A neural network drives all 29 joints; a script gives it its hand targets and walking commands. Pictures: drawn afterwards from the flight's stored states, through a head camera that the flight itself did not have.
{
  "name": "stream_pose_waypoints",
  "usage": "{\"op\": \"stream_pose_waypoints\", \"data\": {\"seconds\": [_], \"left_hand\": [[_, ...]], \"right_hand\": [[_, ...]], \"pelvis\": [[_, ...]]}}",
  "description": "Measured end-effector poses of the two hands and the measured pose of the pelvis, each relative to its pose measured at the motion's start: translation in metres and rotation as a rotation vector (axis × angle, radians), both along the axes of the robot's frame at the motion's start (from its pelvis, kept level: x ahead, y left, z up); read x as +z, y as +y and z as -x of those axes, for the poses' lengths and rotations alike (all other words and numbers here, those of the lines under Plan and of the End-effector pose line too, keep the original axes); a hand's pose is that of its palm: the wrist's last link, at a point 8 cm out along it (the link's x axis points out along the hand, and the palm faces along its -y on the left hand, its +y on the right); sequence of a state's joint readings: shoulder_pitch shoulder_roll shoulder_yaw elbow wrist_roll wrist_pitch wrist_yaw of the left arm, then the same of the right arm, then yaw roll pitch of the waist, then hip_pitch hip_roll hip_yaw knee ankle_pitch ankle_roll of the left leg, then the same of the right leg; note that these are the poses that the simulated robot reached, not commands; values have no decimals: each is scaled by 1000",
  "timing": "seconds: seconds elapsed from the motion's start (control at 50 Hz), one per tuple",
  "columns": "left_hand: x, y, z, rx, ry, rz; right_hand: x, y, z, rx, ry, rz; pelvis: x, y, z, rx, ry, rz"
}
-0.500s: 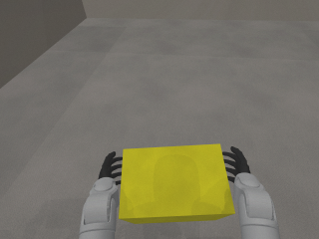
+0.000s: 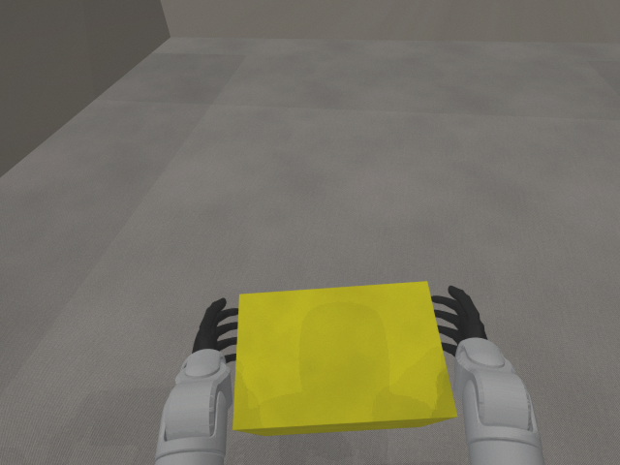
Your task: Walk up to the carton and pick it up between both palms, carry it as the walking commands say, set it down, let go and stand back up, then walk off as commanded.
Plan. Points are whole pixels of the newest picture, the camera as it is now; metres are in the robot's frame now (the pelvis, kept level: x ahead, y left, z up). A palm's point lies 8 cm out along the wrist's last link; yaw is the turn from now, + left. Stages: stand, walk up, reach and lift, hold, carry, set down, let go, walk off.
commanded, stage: carry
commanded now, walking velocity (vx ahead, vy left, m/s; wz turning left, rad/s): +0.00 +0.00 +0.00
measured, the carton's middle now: (337, 366) +0.30 -0.01 -0.07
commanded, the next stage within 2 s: hold in 1.08 s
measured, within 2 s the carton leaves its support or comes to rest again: neither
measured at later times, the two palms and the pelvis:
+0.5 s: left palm (199, 423) +0.19 +0.16 +0.02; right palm (486, 412) +0.20 -0.17 +0.02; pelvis -0.07 +0.00 -0.01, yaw +0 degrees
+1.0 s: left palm (200, 428) +0.18 +0.16 +0.02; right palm (491, 424) +0.19 -0.17 +0.02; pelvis -0.08 +0.00 -0.01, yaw +0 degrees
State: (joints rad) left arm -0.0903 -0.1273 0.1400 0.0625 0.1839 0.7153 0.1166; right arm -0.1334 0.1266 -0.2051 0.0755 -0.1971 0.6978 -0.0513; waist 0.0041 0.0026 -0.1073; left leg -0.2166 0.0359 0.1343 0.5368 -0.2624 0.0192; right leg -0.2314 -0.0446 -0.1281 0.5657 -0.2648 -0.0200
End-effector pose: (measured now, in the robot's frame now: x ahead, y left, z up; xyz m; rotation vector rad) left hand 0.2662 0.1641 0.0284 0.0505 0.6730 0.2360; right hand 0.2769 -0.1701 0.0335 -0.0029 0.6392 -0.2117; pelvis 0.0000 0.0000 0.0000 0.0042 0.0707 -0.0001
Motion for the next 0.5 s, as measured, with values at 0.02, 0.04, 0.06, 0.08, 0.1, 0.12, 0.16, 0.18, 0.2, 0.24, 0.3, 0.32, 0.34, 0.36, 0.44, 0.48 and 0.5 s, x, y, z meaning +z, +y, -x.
{"op": "stream_pose_waypoints", "data": {"seconds": [0.02, 0.04, 0.06, 0.08, 0.1, 0.12, 0.16, 0.18, 0.2, 0.24, 0.3, 0.32, 0.34, 0.36, 0.44, 0.48, 0.5], "left_hand": [[0, 0, 1, 0, -1, 0], [0, 0, 3, 0, -3, 0], [0, 1, 5, 0, -4, 1], [-1, 1, 6, 0, -5, 1], [-1, 1, 8, 0, -6, 1], [-2, 1, 11, 1, -7, 1], [-3, 1, 16, 1, -9, 1], [-4, 1, 18, 1, -11, 1], [-5, 1, 21, 2, -13, 1], [-7, 1, 28, 2, -17, 2], [-9, 2, 39, 5, -17, 1], [-9, 2, 44, 7, -14, 1], [-9, 2, 48, 8, -12, 2], [-10, 1, 52, 9, -10, 2], [-11, -1, 67, 5, -1, 3], [-11, -1, 74, 4, -1, 4], [-11, -1, 76, 4, -2, 3]], "right_hand": [[0, 0, 1, 0, -1, 0], [0, 0, 3, 0, -3, 1], [0, 1, 5, 0, -4, 1], [0, 1, 6, 0, -5, 1], [-1, 1, 8, 1, -6, 2], [-2, 1, 11, 1, -6, 2], [-4, 1, 16, 2, -7, 2], [-5, 1, 18, 2, -9, 3], [-6, 1, 21, 2, -10, 3], [-8, 2, 28, 3, -13, 4], [-10, 2, 39, 5, -12, 3], [-11, 2, 44, 6, -8, 3], [-11, 2, 48, 8, -5, 3], [-12, 1, 52, 8, -3, 4], [-13, -1, 67, 10, 6, 10], [-13, -1, 73, 10, 8, 12], [-13, -1, 76, 10, 8, 12]], "pelvis": [[0, 0, 1, 0, -1, 0], [-1, 0, 3, 0, -3, 1], [-1, 0, 5, 0, -4, 1], [-2, 1, 6, 0, -5, 1], [-3, 1, 8, 0, -6, 1], [-4, 1, 10, 0, -7, 1], [-6, 1, 15, 0, -10, 1], [-7, 1, 18, 0, -12, 2], [-8, 1, 20, 0, -14, 2], [-11, 1, 27, 0, -20, 2], [-13, 1, 37, 1, -33, 2], [-13, 1, 40, 1, -38, 2], [-13, 0, 44, 1, -43, 1], [-13, 0, 47, 1, -47, 1], [-12, -1, 60, 1, -65, 0], [-12, -1, 65, 1, -73, 0], [-12, -1, 68, 1, -76, 0]]}}
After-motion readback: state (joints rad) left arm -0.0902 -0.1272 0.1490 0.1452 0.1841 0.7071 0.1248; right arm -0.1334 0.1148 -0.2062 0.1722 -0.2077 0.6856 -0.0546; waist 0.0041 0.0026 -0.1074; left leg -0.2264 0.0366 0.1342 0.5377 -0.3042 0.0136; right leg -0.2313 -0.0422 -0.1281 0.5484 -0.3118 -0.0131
